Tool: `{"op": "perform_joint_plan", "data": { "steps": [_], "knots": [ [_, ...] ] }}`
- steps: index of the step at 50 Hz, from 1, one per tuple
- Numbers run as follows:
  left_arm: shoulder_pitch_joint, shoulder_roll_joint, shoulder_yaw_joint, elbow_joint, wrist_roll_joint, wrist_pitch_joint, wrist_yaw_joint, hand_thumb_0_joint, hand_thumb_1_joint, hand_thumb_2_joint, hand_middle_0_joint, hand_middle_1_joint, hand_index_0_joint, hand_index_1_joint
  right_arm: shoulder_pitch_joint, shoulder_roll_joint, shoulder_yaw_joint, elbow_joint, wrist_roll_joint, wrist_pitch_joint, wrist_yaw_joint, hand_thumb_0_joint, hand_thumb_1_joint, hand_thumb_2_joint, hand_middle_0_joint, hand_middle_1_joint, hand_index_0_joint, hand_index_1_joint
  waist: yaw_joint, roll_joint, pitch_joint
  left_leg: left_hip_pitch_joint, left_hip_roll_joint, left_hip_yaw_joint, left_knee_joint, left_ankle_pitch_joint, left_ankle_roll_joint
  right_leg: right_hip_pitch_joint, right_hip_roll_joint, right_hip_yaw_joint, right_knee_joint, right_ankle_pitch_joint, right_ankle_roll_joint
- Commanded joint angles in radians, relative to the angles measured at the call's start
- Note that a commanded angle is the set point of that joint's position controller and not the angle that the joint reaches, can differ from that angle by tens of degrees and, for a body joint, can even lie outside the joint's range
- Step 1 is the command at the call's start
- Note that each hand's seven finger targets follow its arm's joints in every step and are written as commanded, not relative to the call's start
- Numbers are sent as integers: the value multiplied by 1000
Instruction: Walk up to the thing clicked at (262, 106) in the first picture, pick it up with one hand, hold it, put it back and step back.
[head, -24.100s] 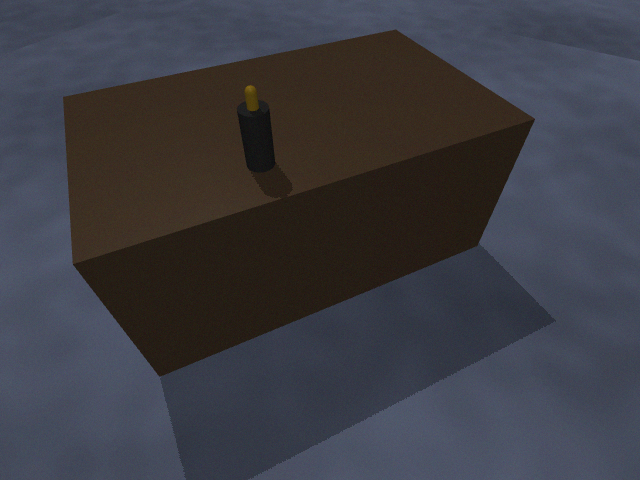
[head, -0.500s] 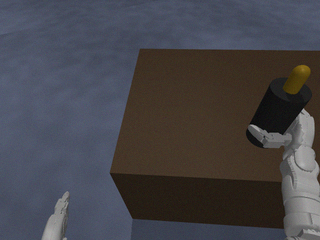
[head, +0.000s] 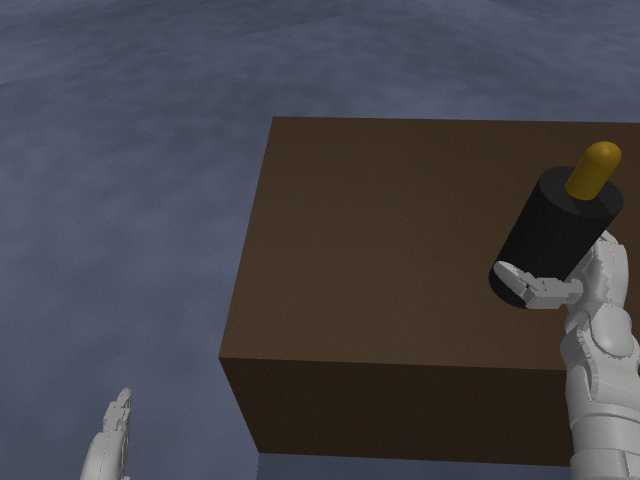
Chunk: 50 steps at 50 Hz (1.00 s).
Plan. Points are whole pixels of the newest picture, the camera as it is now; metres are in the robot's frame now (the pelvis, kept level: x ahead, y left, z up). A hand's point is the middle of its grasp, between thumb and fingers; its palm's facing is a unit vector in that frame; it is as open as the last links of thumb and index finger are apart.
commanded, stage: hold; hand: right
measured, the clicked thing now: (555, 227) +0.37 -0.23 +0.16
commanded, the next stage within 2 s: none
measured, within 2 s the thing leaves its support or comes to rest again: neither
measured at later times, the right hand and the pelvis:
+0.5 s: hand (551, 249) +0.37 -0.24 +0.13, palm faces +0.28 +0.96 +0.01, open 10.5 cm; pelvis +0.01 +0.00 +0.01, yaw +0 degrees
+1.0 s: hand (560, 249) +0.36 -0.24 +0.14, palm faces +0.28 +0.96 +0.01, open 10.5 cm; pelvis +0.01 +0.00 +0.01, yaw +0 degrees
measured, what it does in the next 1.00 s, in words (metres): stands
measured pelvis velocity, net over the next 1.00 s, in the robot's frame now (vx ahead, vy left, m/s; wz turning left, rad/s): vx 0.01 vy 0.00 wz -0.01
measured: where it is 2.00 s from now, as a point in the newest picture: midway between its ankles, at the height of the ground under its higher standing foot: outside the picture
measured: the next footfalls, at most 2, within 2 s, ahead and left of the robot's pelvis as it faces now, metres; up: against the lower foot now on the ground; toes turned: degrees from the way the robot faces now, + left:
none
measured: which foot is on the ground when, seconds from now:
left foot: down 0.00-1.00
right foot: down 0.00-1.00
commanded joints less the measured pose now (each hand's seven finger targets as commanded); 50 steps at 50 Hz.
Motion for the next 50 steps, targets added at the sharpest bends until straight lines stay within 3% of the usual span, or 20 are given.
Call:
{"op": "perform_joint_plan", "data": {
  "steps": [1,4,5,7,12,13,15,19,23,24,27,29,30,33,34,37,41,45,46,50],
  "knots": [
    [-71,103,35,-133,2,-58,10,0,-531,29,-50,-46,-52,-43,-344,-211,-46,-239,11,-50,2,0,-402,-1293,1270,1387,1302,1387,-13,-22,-205,75,-11,24,-115,246,1,125,32,-24,-98,192,-35],
    [-90,130,59,-144,4,-62,15,0,-530,29,-51,-47,-54,-43,-367,-204,-35,-268,13,-42,4,0,-418,-1306,1273,1395,1305,1395,2,-18,-236,82,-10,20,-126,244,1,154,33,-25,-102,188,-36],
    [-100,169,88,-153,2,-66,20,0,-532,30,-51,-47,-52,-45,-361,-243,-66,-279,12,-36,0,0,-410,-1289,1275,1386,1304,1387,-3,-17,-246,83,-14,25,-129,236,2,166,30,-20,-113,180,-36],
    [-61,127,49,-136,4,-61,16,0,-528,28,-52,-48,-55,-44,-342,-233,-58,-271,9,-31,2,0,-391,-1297,1268,1391,1300,1391,-5,-17,-230,97,-12,26,-134,257,2,163,33,-23,-115,200,-36],
    [-85,133,61,-118,1,-65,19,0,-535,31,-51,-46,-53,-43,-335,-226,-54,-275,17,-17,7,0,-419,-1303,1266,1388,1298,1389,-9,-33,-218,101,-16,34,-135,275,6,176,27,-18,-128,229,-33],
    [-64,97,29,-95,2,-65,13,0,-533,30,-51,-48,-53,-46,-343,-234,-58,-277,16,-15,8,0,-410,-1285,1272,1381,1302,1381,-13,-58,-198,100,-14,33,-142,255,6,167,29,-21,-133,206,-32],
    [-88,136,64,-134,2,-67,20,0,-537,32,-51,-47,-51,-46,-324,-226,-61,-283,15,-9,9,0,-386,-1267,1255,1364,1285,1364,-3,-16,-253,118,-12,30,-142,299,2,197,31,-22,-128,246,-36],
    [-100,149,71,-106,2,-71,19,0,-536,30,-53,-47,-54,-46,-341,-236,-58,-324,21,2,14,0,-415,-1284,1265,1376,1295,1376,-12,-48,-227,110,-19,42,-144,295,8,209,23,-13,-144,258,-28],
    [-52,113,39,-81,2,-69,16,0,-542,34,-54,-46,-53,-46,-326,-219,-54,-320,23,13,14,0,-431,-1303,1271,1389,1302,1389,-9,-37,-225,122,-21,44,-152,310,8,217,22,-13,-150,276,-30],
    [-102,112,32,-115,0,-71,15,0,-544,35,-54,-48,-53,-48,-318,-240,-69,-323,23,14,13,0,-435,-1294,1273,1382,1303,1383,-20,-31,-213,135,-20,45,-157,298,7,207,24,-13,-155,264,-30],
    [-70,150,80,-77,3,-65,19,0,-541,34,-54,-47,-53,-46,-279,-229,-71,-312,24,30,16,0,-422,-1297,1262,1381,1293,1381,-14,-21,-222,142,-16,40,-161,327,5,223,28,-19,-155,286,-35],
    [-66,103,36,-68,3,-63,11,0,-547,36,-56,-46,-54,-47,-296,-221,-65,-351,27,32,20,0,-430,-1303,1261,1382,1293,1382,-20,-41,-213,150,-9,34,-168,346,4,218,35,-26,-150,300,-35],
    [-114,128,57,-85,1,-65,14,0,-547,35,-56,-47,-54,-48,-283,-242,-84,-332,26,36,19,0,-431,-1293,1263,1376,1293,1377,-25,-13,-202,149,-10,36,-173,332,3,212,33,-23,-154,285,-37],
    [-149,124,49,-91,0,-71,15,0,-546,36,-55,-47,-54,-47,-319,-224,-66,-363,29,37,25,0,-454,-1307,1274,1389,1304,1389,-11,-18,-193,136,-13,34,-186,289,3,219,30,-20,-170,240,-39],
    [-135,151,77,-82,2,-73,20,0,-544,34,-55,-47,-54,-47,-323,-241,-74,-364,26,36,22,0,-416,-1306,1271,1391,1303,1392,-8,-22,-223,142,-14,35,-179,308,5,238,28,-18,-168,259,-37],
    [-128,100,19,-91,3,-76,18,0,-550,37,-57,-48,-54,-49,-329,-230,-59,-380,23,30,26,0,-434,-1308,1273,1391,1304,1391,-18,-37,-238,160,-15,40,-174,345,6,251,28,-16,-164,308,-32],
    [-94,135,57,-35,6,-72,24,0,-548,37,-56,-47,-54,-48,-309,-237,-69,-352,25,46,27,0,-425,-1334,1277,1411,1312,1412,-13,-58,-220,153,-13,37,-183,347,7,257,30,-21,-174,308,-33],
    [-101,121,48,-42,4,-71,13,0,-548,35,-57,-48,-56,-49,-261,-250,-88,-347,23,62,24,0,-434,-1318,1279,1400,1311,1400,-29,-40,-198,177,-10,41,-188,383,4,247,34,-25,-169,342,-34],
    [-112,156,83,-57,5,-70,17,0,-546,34,-58,-49,-57,-48,-257,-239,-88,-359,28,62,24,0,-446,-1314,1270,1391,1302,1391,-20,-9,-212,181,-13,44,-190,377,4,256,30,-21,-174,336,-36],
    [-110,104,37,-44,1,-69,10,0,-550,37,-57,-46,-55,-48,-260,-221,-71,-370,28,60,31,0,-444,-1311,1267,1388,1299,1388,-20,-26,-172,167,-14,40,-210,316,6,241,31,-21,-194,275,-38]
  ]
}}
